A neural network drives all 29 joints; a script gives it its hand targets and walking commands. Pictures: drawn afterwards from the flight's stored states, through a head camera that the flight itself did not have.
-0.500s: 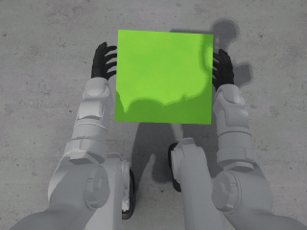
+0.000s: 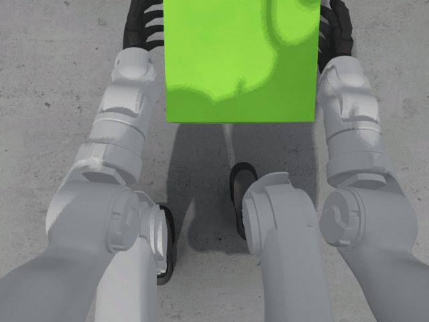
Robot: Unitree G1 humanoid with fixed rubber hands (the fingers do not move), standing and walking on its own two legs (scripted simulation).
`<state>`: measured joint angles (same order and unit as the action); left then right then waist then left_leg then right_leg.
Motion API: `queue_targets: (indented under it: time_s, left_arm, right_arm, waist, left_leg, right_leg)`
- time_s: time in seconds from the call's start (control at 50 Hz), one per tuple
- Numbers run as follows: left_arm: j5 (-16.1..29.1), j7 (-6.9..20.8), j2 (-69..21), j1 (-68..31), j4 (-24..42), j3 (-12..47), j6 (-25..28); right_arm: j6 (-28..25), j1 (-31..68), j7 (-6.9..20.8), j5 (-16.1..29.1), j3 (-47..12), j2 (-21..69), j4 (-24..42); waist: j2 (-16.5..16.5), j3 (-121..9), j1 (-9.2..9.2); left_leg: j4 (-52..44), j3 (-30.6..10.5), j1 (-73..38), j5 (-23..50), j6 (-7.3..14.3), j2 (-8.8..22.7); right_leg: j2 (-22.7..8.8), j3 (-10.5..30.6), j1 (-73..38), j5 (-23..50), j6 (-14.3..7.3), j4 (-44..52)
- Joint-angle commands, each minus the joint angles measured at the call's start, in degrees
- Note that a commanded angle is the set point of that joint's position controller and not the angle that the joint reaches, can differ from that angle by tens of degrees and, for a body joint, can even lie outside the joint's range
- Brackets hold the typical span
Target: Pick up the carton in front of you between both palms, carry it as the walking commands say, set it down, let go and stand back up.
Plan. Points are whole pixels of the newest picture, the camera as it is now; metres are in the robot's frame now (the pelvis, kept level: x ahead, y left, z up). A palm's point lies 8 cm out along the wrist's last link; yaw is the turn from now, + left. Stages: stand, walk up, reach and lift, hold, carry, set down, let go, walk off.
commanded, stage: set down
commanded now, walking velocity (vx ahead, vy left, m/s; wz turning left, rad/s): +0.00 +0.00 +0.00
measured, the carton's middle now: (232, 67) +0.50 -0.13 -0.23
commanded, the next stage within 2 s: none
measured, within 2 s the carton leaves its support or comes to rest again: rests again in 1.00 s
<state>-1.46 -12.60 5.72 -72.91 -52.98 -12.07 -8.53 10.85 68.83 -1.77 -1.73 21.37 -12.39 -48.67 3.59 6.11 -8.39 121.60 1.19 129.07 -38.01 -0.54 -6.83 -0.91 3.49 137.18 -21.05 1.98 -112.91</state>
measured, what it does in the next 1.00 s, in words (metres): stands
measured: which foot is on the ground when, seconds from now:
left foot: down 0.00-1.00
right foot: down 0.00-1.00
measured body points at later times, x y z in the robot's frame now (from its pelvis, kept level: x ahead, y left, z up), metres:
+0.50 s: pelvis -0.01 +0.00 -0.02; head +0.34 -0.03 +0.26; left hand +0.53 +0.03 -0.19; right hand +0.49 -0.27 -0.18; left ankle +0.08 +0.11 -0.36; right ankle +0.15 -0.14 -0.36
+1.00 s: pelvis -0.01 -0.01 -0.02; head +0.35 -0.03 +0.25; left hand +0.54 +0.03 -0.20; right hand +0.48 -0.28 -0.19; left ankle +0.08 +0.11 -0.36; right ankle +0.15 -0.14 -0.36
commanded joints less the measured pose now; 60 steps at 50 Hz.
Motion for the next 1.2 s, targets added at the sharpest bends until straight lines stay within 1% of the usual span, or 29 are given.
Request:
queue_targets:
  time_s: [0.0,0.06,0.2,0.26,0.4,0.46,0.54,0.58,0.72,0.84,0.92,0.96,1.0,1.02,1.04,1.06,1.08,1.12,1.18]
  left_arm:
    - [3.28,14.13,-49.56,-31.73,7.73,21.68,1.64]
    - [2.15,14.58,-50.19,-30.92,6.41,20.64,1.38]
    - [1.39,16.04,-48.25,-32.20,4.16,17.98,1.90]
    - [0.88,16.34,-46.67,-32.67,2.98,16.67,2.10]
    - [-0.42,16.12,-42.64,-32.96,1.31,14.64,2.75]
    - [-0.38,15.92,-41.32,-33.40,1.41,14.85,3.23]
    - [0.13,15.75,-40.20,-34.44,2.22,15.87,3.96]
    - [-0.52,15.61,-39.18,-33.40,0.90,15.49,4.00]
    - [-2.77,15.79,-34.83,-29.74,-3.99,11.87,3.72]
    - [-4.59,15.79,-31.22,-27.40,-7.56,9.15,3.56]
    - [-5.24,15.59,-28.61,-26.57,-8.32,8.19,3.74]
    - [-5.34,15.12,-25.90,-26.32,-8.20,7.83,4.07]
    - [-5.18,13.76,-19.68,-25.41,-7.83,7.07,4.84]
    - [-5.09,12.51,-13.76,-24.11,-7.49,6.07,5.33]
    - [-4.95,10.40,-3.56,-21.82,-6.56,4.51,5.77]
    - [-4.02,7.80,7.54,-19.76,-5.71,3.66,6.21]
    - [-2.38,6.10,13.19,-19.18,-6.17,3.85,6.20]
    - [2.18,5.34,14.54,-20.09,-6.85,6.79,6.34]
    - [7.12,5.98,12.92,-22.33,-3.52,11.33,7.00]
  right_arm:
    - [-1.24,29.47,13.49,6.32,-22.32,50.22,5.04]
    - [-1.01,29.86,14.33,6.43,-21.34,50.29,3.51]
    - [-1.55,27.88,14.29,3.60,-17.05,47.98,-2.13]
    - [-1.94,28.04,14.28,2.84,-15.45,47.01,-3.79]
    - [-2.94,28.96,14.40,3.11,-13.42,44.39,-6.64]
    - [-3.54,28.98,14.24,3.76,-12.97,43.25,-8.03]
    - [-4.48,28.61,13.79,4.58,-12.35,41.84,-10.10]
    - [-4.81,28.83,13.55,4.21,-11.78,40.57,-11.17]
    - [-5.49,30.11,12.98,3.44,-10.74,35.60,-12.75]
    - [-6.04,30.53,12.41,3.14,-9.62,31.59,-13.97]
    - [-6.62,29.95,11.75,3.32,-8.88,28.87,-14.56]
    - [-7.21,28.80,11.00,3.39,-7.84,26.17,-15.30]
    - [-8.44,26.63,9.28,3.78,-6.06,20.12,-16.53]
    - [-9.40,24.31,7.79,4.03,-4.34,14.35,-17.43]
    - [-10.62,20.19,5.51,4.08,-1.36,3.88,-18.78]
    - [-12.07,16.20,2.78,4.70,0.06,-7.00,-19.70]
    - [-13.06,15.24,0.71,6.03,0.02,-13.05,-20.15]
    - [-14.30,16.52,-0.87,9.28,-1.53,-15.90,-21.06]
    - [-15.91,17.76,-1.16,12.46,-3.71,-17.01,-19.75]
  waist:
    - [1.19,-70.22,0.15]
    - [2.54,-65.60,0.38]
    - [3.19,-57.71,-1.71]
    - [3.71,-55.41,-1.97]
    - [4.76,-52.33,-1.03]
    - [5.36,-51.53,-0.82]
    - [6.66,-50.77,-0.99]
    - [6.80,-48.37,-0.65]
    - [4.87,-42.41,0.81]
    - [4.33,-38.44,2.03]
    - [3.88,-37.49,2.33]
    - [3.90,-37.54,2.26]
    - [3.65,-38.11,2.07]
    - [3.46,-38.39,1.84]
    - [3.27,-38.53,1.55]
    - [2.49,-39.16,1.12]
    - [1.93,-39.94,0.66]
    - [2.47,-41.05,-0.41]
    - [4.49,-44.04,-2.30]
  left_leg:
    - [-14.03,1.14,-21.43,15.74,0.15,-5.24]
    - [-13.43,1.00,-20.00,15.80,0.30,-5.09]
    - [-12.97,0.88,-14.80,11.90,0.24,-5.07]
    - [-12.98,0.83,-13.60,10.62,0.34,-4.93]
    - [-12.84,0.71,-12.69,9.82,0.73,-4.29]
    - [-12.53,0.63,-12.62,10.09,0.78,-3.92]
    - [-12.02,0.47,-12.20,10.59,0.69,-3.49]
    - [-12.12,0.11,-11.32,10.70,0.83,-3.28]
    - [-11.80,-0.82,-10.23,8.58,1.66,-2.95]
    - [-11.35,-1.18,-8.96,7.16,2.09,-2.52]
    - [-10.85,-1.30,-8.63,6.75,2.05,-2.10]
    - [-10.66,-1.28,-8.88,6.62,1.72,-1.79]
    - [-10.50,-1.09,-9.87,6.59,1.11,-1.26]
    - [-10.46,-0.87,-10.67,6.51,0.68,-0.87]
    - [-10.58,-0.48,-11.72,6.14,0.10,-0.30]
    - [-10.83,-0.25,-13.08,5.65,-0.37,0.28]
    - [-10.91,-0.53,-14.25,5.38,-0.63,0.76]
    - [-10.44,-1.60,-15.77,5.95,-0.90,1.81]
    - [-9.83,-2.16,-17.14,9.18,-1.40,2.67]
  right_leg:
    - [5.58,-6.70,-51.85,19.36,0.32,0.67]
    - [5.45,-6.42,-47.67,18.79,0.17,0.24]
    - [5.10,-6.57,-44.25,15.31,-0.64,0.15]
    - [4.85,-6.48,-42.65,13.69,-0.90,0.11]
    - [4.42,-5.66,-40.29,12.13,-1.21,-0.38]
    - [4.27,-5.23,-39.90,12.35,-1.32,-0.72]
    - [4.08,-4.67,-39.97,13.15,-1.62,-1.22]
    - [4.01,-4.52,-38.62,13.08,-1.69,-1.48]
    - [3.77,-3.92,-35.83,9.20,-1.88,-1.40]
    - [3.71,-3.19,-34.50,7.08,-2.13,-1.39]
    - [3.64,-2.83,-35.07,6.69,-2.02,-1.49]
    - [3.47,-2.82,-35.68,6.67,-1.80,-1.56]
    - [3.04,-2.92,-36.67,6.79,-1.32,-1.53]
    - [2.62,-3.09,-37.39,6.84,-0.91,-1.44]
    - [1.99,-3.19,-38.28,6.84,-0.57,-1.32]
    - [1.24,-3.29,-39.53,6.84,-0.17,-1.02]
    - [0.55,-3.38,-40.57,6.77,0.13,-0.57]
    - [-0.40,-3.63,-40.39,7.09,-0.29,-0.57]
    - [-1.02,-3.41,-40.76,11.49,-1.32,-1.26]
